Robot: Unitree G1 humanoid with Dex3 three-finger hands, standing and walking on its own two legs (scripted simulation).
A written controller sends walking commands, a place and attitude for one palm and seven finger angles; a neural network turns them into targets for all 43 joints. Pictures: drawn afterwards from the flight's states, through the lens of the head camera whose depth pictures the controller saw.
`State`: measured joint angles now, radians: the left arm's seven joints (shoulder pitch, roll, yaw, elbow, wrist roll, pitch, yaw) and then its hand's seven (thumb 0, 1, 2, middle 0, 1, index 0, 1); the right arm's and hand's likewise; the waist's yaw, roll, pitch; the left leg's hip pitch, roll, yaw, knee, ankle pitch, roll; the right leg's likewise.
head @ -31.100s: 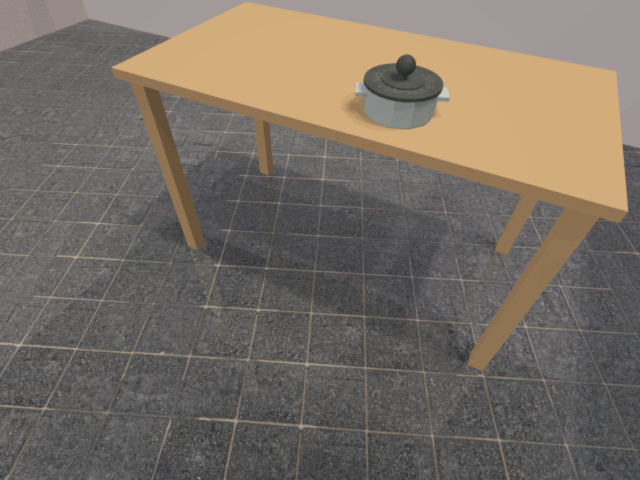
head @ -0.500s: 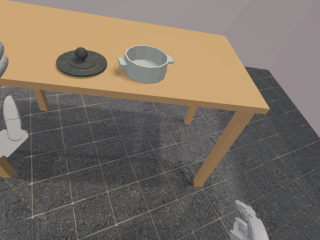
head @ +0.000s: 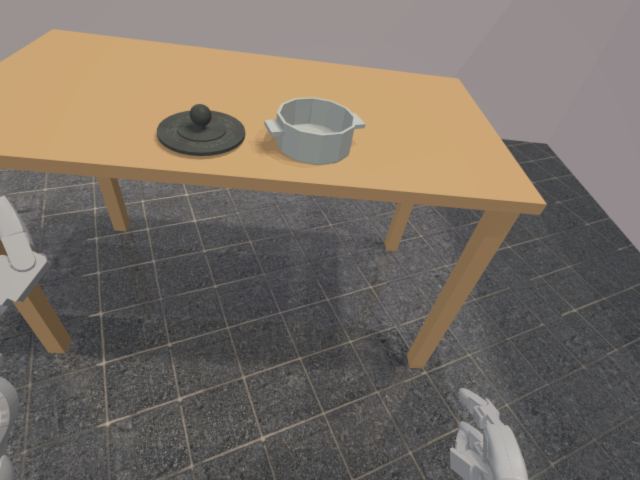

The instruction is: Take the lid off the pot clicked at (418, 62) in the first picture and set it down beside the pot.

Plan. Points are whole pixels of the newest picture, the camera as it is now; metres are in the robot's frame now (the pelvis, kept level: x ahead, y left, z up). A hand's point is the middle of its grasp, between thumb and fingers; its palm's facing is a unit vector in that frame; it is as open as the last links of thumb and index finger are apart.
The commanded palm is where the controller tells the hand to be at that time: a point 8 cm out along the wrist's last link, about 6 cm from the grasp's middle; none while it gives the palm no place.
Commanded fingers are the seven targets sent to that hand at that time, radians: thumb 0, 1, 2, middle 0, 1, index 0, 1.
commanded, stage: stop stepping back and stand still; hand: left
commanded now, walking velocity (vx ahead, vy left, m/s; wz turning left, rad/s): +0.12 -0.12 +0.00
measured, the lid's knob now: (200, 115) +0.78 +0.28 +0.07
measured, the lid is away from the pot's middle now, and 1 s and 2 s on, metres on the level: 0.25 0.25 0.25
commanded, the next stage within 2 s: let the arm hang, fingers relaxed in 1.08 s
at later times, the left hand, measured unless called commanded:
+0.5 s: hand out of the picture +0.08 +0.18 -0.17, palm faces +0.10 -0.98 -0.16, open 7.1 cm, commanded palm none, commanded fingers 0.00 0.90 0.90 -0.20 -0.30 -0.20 -0.30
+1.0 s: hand out of the picture +0.11 +0.14 -0.14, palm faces +0.11 -0.97 -0.22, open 7.3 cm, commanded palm none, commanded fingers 0.00 0.90 0.90 -0.20 -0.30 -0.20 -0.30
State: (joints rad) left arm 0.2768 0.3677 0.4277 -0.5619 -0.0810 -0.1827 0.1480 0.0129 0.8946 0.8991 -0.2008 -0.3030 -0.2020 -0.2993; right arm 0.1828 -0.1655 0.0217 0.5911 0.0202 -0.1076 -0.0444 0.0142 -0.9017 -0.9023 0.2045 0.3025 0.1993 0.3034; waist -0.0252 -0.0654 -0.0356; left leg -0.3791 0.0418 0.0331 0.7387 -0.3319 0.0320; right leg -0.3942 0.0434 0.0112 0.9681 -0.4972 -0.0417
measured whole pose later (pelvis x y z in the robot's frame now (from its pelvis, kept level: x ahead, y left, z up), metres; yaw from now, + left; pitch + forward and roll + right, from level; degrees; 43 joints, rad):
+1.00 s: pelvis +0.05 -0.04 +0.02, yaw +6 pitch -1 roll +0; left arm 0.18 0.15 0.01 1.03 0.00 0.00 0.05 0.00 0.92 0.90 -0.20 -0.30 -0.20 -0.30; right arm 0.29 -0.15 -0.05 1.04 -0.01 0.02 -0.02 0.01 -0.92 -0.90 0.20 0.30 0.20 0.30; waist -0.03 0.02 0.02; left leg -0.22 0.07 0.06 0.51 -0.28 -0.03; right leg -0.19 0.01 -0.01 0.50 -0.31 -0.01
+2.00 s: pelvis +0.06 -0.03 +0.02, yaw +5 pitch -1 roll +0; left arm 0.26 0.15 0.03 1.12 0.01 -0.01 0.04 0.01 0.92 0.90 -0.20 -0.30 -0.20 -0.30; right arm 0.31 -0.11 -0.05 1.10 -0.01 0.00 -0.03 0.00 -0.91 -0.90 0.20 0.30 0.20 0.30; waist -0.02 0.00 0.04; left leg -0.18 0.06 0.09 0.49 -0.29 -0.02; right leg -0.15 0.00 0.01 0.46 -0.29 0.01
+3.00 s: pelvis +0.06 -0.03 +0.02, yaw +5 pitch -1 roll +0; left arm 0.27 0.14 0.03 1.13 0.01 -0.01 0.05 0.01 0.92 0.90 -0.20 -0.30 -0.20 -0.30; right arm 0.31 -0.11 -0.05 1.11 -0.01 0.00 -0.03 0.00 -0.91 -0.90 0.20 0.30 0.20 0.30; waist -0.02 0.00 0.04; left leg -0.17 0.07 0.08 0.47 -0.28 -0.03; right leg -0.14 0.00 0.01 0.45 -0.29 0.00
